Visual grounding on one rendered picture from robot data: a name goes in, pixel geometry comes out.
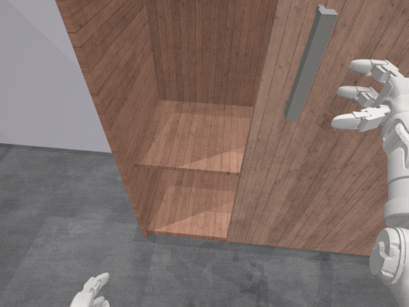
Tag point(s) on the handle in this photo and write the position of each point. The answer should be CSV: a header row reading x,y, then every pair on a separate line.
x,y
321,30

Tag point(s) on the robot right upper arm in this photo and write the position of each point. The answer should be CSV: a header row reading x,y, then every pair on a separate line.
x,y
389,262

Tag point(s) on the right robot hand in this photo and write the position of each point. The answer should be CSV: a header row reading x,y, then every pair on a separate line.
x,y
394,97

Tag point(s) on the left robot hand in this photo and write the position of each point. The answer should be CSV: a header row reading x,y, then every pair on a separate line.
x,y
91,289

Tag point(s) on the robot right forearm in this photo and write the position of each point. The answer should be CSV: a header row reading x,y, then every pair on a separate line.
x,y
395,136

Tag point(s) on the wardrobe door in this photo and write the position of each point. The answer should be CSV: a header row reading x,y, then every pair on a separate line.
x,y
305,184

